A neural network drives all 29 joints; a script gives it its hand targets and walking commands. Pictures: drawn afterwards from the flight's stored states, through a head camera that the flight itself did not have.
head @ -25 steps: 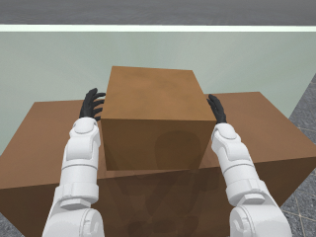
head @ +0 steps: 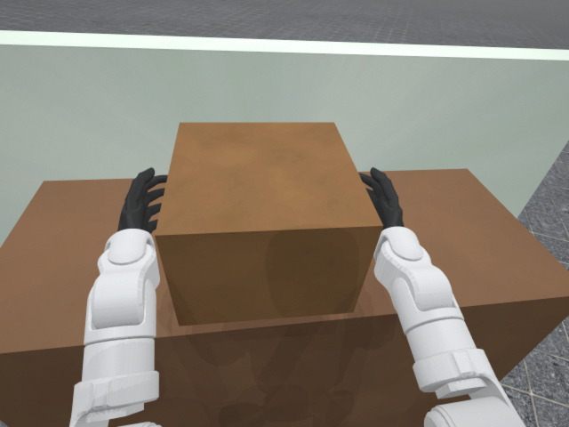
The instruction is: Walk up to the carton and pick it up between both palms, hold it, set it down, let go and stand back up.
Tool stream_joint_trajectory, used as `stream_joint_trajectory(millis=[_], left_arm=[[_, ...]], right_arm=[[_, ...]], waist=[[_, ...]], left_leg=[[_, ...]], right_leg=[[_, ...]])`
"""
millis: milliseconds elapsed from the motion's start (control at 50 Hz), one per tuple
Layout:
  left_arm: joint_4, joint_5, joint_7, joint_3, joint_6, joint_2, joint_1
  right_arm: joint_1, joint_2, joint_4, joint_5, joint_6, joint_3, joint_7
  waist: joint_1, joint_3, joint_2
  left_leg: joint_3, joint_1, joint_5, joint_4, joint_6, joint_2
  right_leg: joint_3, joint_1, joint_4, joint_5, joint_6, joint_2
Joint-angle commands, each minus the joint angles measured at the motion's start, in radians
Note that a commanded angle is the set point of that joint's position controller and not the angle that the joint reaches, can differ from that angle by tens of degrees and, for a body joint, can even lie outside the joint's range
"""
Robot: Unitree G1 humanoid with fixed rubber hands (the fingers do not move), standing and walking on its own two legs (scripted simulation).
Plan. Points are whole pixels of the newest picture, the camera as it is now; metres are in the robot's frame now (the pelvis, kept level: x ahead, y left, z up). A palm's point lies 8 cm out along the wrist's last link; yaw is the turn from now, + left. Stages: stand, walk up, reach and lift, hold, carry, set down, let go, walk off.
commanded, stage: reach and lift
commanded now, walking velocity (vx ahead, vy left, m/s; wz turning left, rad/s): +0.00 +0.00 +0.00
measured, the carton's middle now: (263, 214) +0.39 +0.00 +0.15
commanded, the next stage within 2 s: hold in 0.02 s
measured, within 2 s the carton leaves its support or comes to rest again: neither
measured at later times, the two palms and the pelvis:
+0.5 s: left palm (132, 225) +0.34 +0.17 +0.18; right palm (393, 227) +0.33 -0.16 +0.17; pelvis -0.02 +0.00 +0.00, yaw -1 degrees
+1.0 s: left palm (126, 214) +0.34 +0.17 +0.20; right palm (391, 210) +0.34 -0.16 +0.20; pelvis -0.03 +0.00 +0.00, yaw -1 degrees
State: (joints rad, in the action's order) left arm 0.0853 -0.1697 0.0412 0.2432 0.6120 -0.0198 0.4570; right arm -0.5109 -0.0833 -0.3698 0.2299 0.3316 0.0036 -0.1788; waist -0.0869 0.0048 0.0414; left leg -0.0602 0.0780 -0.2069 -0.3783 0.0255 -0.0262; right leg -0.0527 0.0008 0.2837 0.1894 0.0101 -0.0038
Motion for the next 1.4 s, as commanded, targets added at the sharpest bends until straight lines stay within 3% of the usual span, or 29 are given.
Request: stream_joint_trajectory(millis=[0, 40, 80, 120, 160, 180, 240, 260, 300, 340, 400, 440, 480, 560, 640, 700, 760, 820, 880, 920, 1020, 1040, 1100, 1180, 1200, 1240, 1280, 1340, 1380], left_arm=[[-0.27, 0.155, -0.175, -0.639, -0.059, 0.537, 0.654], [-0.253, 0.157, -0.182, -0.618, -0.05, 0.525, 0.651], [-0.288, 0.154, -0.175, -0.621, -0.051, 0.517, 0.708], [-0.257, 0.152, -0.183, -0.589, -0.041, 0.495, 0.65], [-0.265, 0.149, -0.191, -0.603, -0.027, 0.503, 0.646], [-0.284, 0.148, -0.194, -0.576, -0.031, 0.498, 0.657], [-0.218, 0.143, -0.213, -0.556, -0.023, 0.497, 0.685], [-0.228, 0.133, -0.217, -0.536, -0.025, 0.48, 0.684], [-0.254, 0.145, -0.22, -0.558, -0.027, 0.509, 0.712], [-0.137, 0.114, -0.232, -0.513, -0.016, 0.498, 0.714], [-0.112, 0.126, -0.225, -0.503, -0.034, 0.502, 0.802], [-0.166, 0.152, -0.208, -0.551, -0.049, 0.549, 0.832], [-0.175, 0.16, -0.199, -0.551, -0.064, 0.537, 0.883], [-0.026, 0.117, -0.194, -0.494, -0.034, 0.539, 0.858], [-0.011, 0.097, -0.209, -0.456, -0.022, 0.527, 0.887], [0.049, 0.084, -0.216, -0.425, -0.006, 0.519, 0.902], [0.025, 0.089, -0.21, -0.436, -0.011, 0.543, 0.945], [0.05, 0.095, -0.204, -0.434, -0.02, 0.553, 0.95], [0.006, 0.108, -0.192, -0.481, -0.026, 0.589, 0.964], [-0.009, 0.109, -0.184, -0.459, -0.027, 0.575, 0.91], [-0.089, 0.115, -0.181, -0.504, -0.015, 0.555, 0.845], [-0.091, 0.102, -0.187, -0.492, -0.017, 0.54, 0.854], [-0.091, 0.104, -0.198, -0.485, -0.005, 0.529, 0.799], [-0.194, 0.121, -0.202, -0.531, -0.016, 0.528, 0.769], [-0.208, 0.135, -0.2, -0.546, -0.018, 0.513, 0.798], [-0.249, 0.15, -0.194, -0.56, -0.03, 0.524, 0.812], [-0.27, 0.145, -0.193, -0.581, -0.024, 0.516, 0.825], [-0.26, 0.132, -0.194, -0.57, -0.006, 0.504, 0.792], [-0.26, 0.133, -0.201, -0.544, 0.0, 0.476, 0.758]], right_arm=[[-0.799, 0.533, 0.468, 0.127, -0.058, -0.463, 0.099], [-0.818, 0.521, 0.497, 0.113, -0.044, -0.456, 0.097], [-0.808, 0.533, 0.46, 0.109, -0.037, -0.442, 0.102], [-0.749, 0.524, 0.431, 0.093, -0.016, -0.45, 0.104], [-0.785, 0.519, 0.482, 0.104, -0.017, -0.46, 0.093], [-0.78, 0.548, 0.459, 0.116, -0.007, -0.498, 0.095], [-0.855, 0.548, 0.475, 0.107, -0.018, -0.477, 0.093], [-0.78, 0.54, 0.394, 0.093, 0.001, -0.453, 0.09], [-0.78, 0.54, 0.399, 0.082, 0.001, -0.434, 0.097], [-0.821, 0.536, 0.344, 0.058, -0.003, -0.388, 0.098], [-0.943, 0.567, 0.375, 0.055, -0.03, -0.391, 0.11], [-0.936, 0.583, 0.364, 0.059, -0.03, -0.387, 0.115], [-0.951, 0.596, 0.33, 0.058, -0.035, -0.374, 0.121], [-0.989, 0.564, 0.255, 0.03, -0.021, -0.32, 0.129], [-1.005, 0.592, 0.202, 0.024, -0.016, -0.308, 0.14], [-1.005, 0.562, 0.09, 0.012, -0.013, -0.264, 0.154], [-1.036, 0.568, 0.098, 0.015, -0.026, -0.245, 0.166], [-1.089, 0.579, 0.115, 0.027, -0.045, -0.261, 0.168], [-1.102, 0.564, 0.135, 0.033, -0.062, -0.241, 0.176], [-1.064, 0.572, 0.175, 0.041, -0.066, -0.281, 0.174], [-0.951, 0.531, 0.172, 0.07, -0.048, -0.31, 0.159], [-0.963, 0.535, 0.181, 0.065, -0.054, -0.327, 0.156], [-0.946, 0.547, 0.238, 0.07, -0.046, -0.338, 0.134], [-0.965, 0.591, 0.403, 0.116, -0.046, -0.439, 0.107], [-0.965, 0.576, 0.413, 0.111, -0.037, -0.433, 0.098], [-0.953, 0.597, 0.419, 0.133, -0.033, -0.458, 0.094], [-0.917, 0.571, 0.398, 0.126, -0.017, -0.422, 0.09], [-0.881, 0.566, 0.374, 0.111, 0.0, -0.42, 0.098], [-0.84, 0.553, 0.375, 0.111, 0.008, -0.439, 0.096]], waist=[[-0.015, 0.534, -0.142], [-0.005, 0.488, -0.084], [-0.002, 0.493, -0.131], [0.01, 0.452, -0.061], [-0.003, 0.51, -0.069], [0.029, 0.505, -0.06], [0.028, 0.503, -0.028], [0.014, 0.435, -0.031], [-0.005, 0.469, -0.04], [0.001, 0.414, -0.035], [0.025, 0.453, -0.031], [-0.003, 0.519, -0.048], [0.009, 0.55, -0.068], [0.008, 0.46, -0.073], [0.029, 0.447, -0.064], [0.007, 0.361, -0.087], [0.004, 0.412, -0.105], [0.008, 0.419, -0.072], [0.0, 0.48, -0.124], [0.02, 0.488, -0.088], [-0.014, 0.467, -0.134], [-0.001, 0.456, -0.094], [-0.003, 0.457, -0.06], [0.021, 0.558, -0.047], [0.007, 0.548, -0.055], [0.014, 0.582, -0.081], [-0.013, 0.528, -0.117], [-0.009, 0.492, -0.117], [0.002, 0.481, -0.064]], left_leg=[[0.039, -0.27, 0.636, -0.04, 0.075, 0.079], [0.036, -0.232, 0.569, -0.021, 0.057, 0.08], [0.042, -0.202, 0.485, -0.001, 0.055, 0.079], [0.051, -0.195, 0.453, 0.019, 0.048, 0.085], [0.052, -0.2, 0.48, 0.008, 0.045, 0.087], [0.049, -0.201, 0.487, 0.012, 0.037, 0.089], [0.053, -0.167, 0.416, 0.028, 0.02, 0.089], [0.057, -0.175, 0.408, 0.042, 0.02, 0.091], [0.058, -0.179, 0.397, 0.046, 0.026, 0.092], [0.07, -0.141, 0.31, 0.063, 0.016, 0.091], [0.077, -0.129, 0.236, 0.073, -0.003, 0.094], [0.063, -0.178, 0.276, 0.055, 0.007, 0.084], [0.071, -0.192, 0.289, 0.049, 0.006, 0.082], [0.072, -0.148, 0.166, 0.072, 0.001, 0.075], [0.087, -0.126, 0.129, 0.093, -0.012, 0.082], [0.081, -0.128, 0.103, 0.105, -0.004, 0.071], [0.074, -0.134, 0.103, 0.098, -0.004, 0.071], [0.067, -0.142, 0.124, 0.087, -0.002, 0.064], [0.05, -0.165, 0.124, 0.086, 0.008, 0.048], [0.069, -0.175, 0.206, 0.072, 0.007, 0.058], [0.064, -0.221, 0.354, 0.034, 0.037, 0.053], [0.067, -0.219, 0.362, 0.036, 0.032, 0.056], [0.069, -0.177, 0.327, 0.039, 0.011, 0.069], [0.062, -0.181, 0.418, 0.009, 0.007, 0.085], [0.062, -0.169, 0.418, 0.006, 0.012, 0.089], [0.058, -0.187, 0.433, 0.0, 0.022, 0.091], [0.053, -0.18, 0.408, 0.003, 0.026, 0.086], [0.053, -0.194, 0.389, 0.014, 0.026, 0.073], [0.06, -0.18, 0.379, 0.028, 0.024, 0.079]], right_leg=[[-0.03, 0.084, 0.017, -0.511, 0.037, 0.087], [-0.02, 0.073, 0.001, -0.479, 0.043, 0.083], [-0.021, 0.066, 0.002, -0.42, 0.041, 0.076], [-0.015, 0.084, -0.002, -0.444, 0.044, 0.078], [-0.012, 0.116, 0.012, -0.513, 0.053, 0.069], [-0.005, 0.14, 0.02, -0.538, 0.052, 0.067], [-0.013, 0.142, 0.004, -0.505, 0.055, 0.067], [-0.006, 0.105, -0.007, -0.476, 0.06, 0.063], [-0.01, 0.107, -0.002, -0.458, 0.057, 0.066], [-0.016, 0.095, -0.024, -0.35, 0.049, 0.067], [-0.018, 0.064, -0.025, -0.273, 0.05, 0.055], [-0.024, 0.031, -0.025, -0.268, 0.047, 0.058], [-0.026, 0.016, -0.018, -0.267, 0.043, 0.055], [-0.025, -0.023, -0.044, -0.128, 0.028, 0.056], [-0.018, 0.015, -0.049, -0.091, 0.037, 0.043], [-0.025, -0.026, -0.058, -0.053, 0.023, 0.044], [-0.024, -0.021, -0.053, -0.039, 0.019, 0.051], [-0.028, -0.03, -0.051, -0.05, 0.017, 0.056], [-0.037, -0.022, -0.041, -0.053, 0.012, 0.059], [-0.031, 0.001, -0.046, -0.124, 0.018, 0.054], [-0.04, -0.005, -0.035, -0.203, 0.014, 0.07], [-0.044, 0.014, -0.035, -0.21, 0.019, 0.08], [-0.027, 0.049, -0.035, -0.24, 0.034, 0.063], [-0.014, 0.141, 0.007, -0.44, 0.058, 0.065], [-0.012, 0.135, 0.008, -0.467, 0.06, 0.063], [-0.01, 0.131, 0.02, -0.489, 0.061, 0.065], [-0.014, 0.08, 0.017, -0.421, 0.056, 0.063], [-0.021, 0.064, 0.0, -0.351, 0.048, 0.065], [-0.021, 0.084, 0.005, -0.4, 0.055, 0.06]])
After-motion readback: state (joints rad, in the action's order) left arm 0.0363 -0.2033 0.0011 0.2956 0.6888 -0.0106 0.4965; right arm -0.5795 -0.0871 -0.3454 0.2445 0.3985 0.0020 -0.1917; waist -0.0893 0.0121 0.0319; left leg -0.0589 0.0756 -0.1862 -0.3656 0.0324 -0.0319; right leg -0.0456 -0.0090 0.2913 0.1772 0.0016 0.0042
